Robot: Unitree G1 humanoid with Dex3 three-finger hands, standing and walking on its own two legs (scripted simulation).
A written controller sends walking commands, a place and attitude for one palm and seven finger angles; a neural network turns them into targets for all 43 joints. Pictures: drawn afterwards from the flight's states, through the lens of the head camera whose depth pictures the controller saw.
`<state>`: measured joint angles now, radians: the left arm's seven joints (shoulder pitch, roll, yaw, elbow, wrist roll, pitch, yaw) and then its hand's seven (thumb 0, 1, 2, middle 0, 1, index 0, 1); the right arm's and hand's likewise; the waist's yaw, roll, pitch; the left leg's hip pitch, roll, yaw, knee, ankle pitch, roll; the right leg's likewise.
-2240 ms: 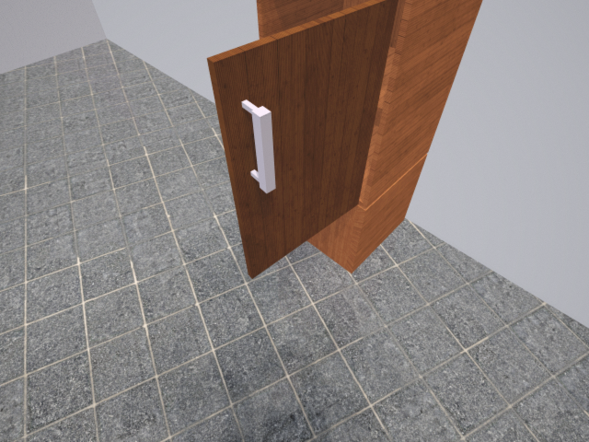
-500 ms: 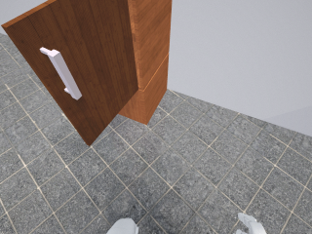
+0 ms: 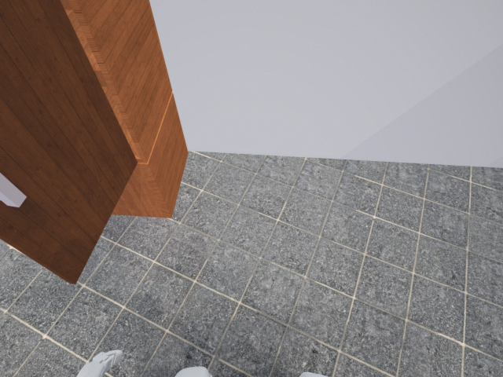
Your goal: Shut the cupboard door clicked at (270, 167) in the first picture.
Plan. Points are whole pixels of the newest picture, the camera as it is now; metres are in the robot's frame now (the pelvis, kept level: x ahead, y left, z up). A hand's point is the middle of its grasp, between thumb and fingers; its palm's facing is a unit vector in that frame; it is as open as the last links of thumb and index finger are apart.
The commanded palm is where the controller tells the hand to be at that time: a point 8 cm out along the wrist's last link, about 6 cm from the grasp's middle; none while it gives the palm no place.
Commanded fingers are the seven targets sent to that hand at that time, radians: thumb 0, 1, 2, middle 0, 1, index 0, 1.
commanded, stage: walk to a spot facing it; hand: left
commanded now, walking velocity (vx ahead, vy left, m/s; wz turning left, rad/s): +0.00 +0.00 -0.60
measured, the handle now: out of the picture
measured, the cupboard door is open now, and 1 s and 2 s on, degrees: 84 84 84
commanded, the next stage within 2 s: turn to face it in 1.62 s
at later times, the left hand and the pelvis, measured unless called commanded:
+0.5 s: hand (177, 308) +0.24 +0.16 -0.14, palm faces -0.34 -0.93 -0.15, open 7.4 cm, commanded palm none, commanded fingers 0.00 0.90 0.90 -0.20 -0.30 -0.20 -0.30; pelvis +0.06 +0.01 +0.03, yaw -18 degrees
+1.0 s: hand (227, 265) +0.34 +0.08 -0.16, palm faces -0.47 -0.86 -0.18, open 7.3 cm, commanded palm none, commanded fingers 0.00 0.90 0.90 -0.20 -0.30 -0.20 -0.30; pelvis +0.23 -0.08 +0.01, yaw -32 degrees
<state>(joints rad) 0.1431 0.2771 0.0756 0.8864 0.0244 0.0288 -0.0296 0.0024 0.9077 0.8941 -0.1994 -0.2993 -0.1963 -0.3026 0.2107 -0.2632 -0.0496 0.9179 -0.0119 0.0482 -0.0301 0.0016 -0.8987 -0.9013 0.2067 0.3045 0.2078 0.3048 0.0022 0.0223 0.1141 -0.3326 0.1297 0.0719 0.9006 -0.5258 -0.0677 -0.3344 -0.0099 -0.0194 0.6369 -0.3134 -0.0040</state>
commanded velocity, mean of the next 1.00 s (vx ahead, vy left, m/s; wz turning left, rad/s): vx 0.30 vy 0.00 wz -0.50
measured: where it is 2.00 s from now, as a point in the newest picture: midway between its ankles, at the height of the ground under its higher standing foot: (350, 277)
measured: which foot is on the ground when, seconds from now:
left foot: up 0.00-0.22, down 0.24-0.64, up 0.66-1.00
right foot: down 0.00-0.24, up 0.26-0.62, down 0.64-1.00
